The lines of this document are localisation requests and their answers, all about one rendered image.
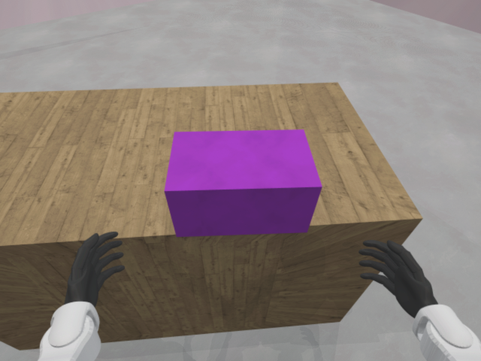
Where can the right robot hand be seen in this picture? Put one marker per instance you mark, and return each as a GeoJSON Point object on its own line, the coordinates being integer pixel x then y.
{"type": "Point", "coordinates": [404, 278]}

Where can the right robot forearm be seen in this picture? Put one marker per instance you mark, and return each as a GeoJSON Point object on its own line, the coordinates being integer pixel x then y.
{"type": "Point", "coordinates": [443, 337]}

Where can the carton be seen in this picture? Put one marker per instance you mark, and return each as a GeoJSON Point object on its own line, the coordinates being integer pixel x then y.
{"type": "Point", "coordinates": [241, 182]}

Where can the pedestal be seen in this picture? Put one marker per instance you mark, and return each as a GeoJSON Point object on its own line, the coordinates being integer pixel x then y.
{"type": "Point", "coordinates": [79, 162]}

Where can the left robot forearm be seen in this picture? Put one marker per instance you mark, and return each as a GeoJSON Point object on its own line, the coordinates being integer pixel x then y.
{"type": "Point", "coordinates": [73, 335]}

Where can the left robot hand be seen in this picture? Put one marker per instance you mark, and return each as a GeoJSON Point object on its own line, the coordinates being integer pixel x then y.
{"type": "Point", "coordinates": [86, 278]}

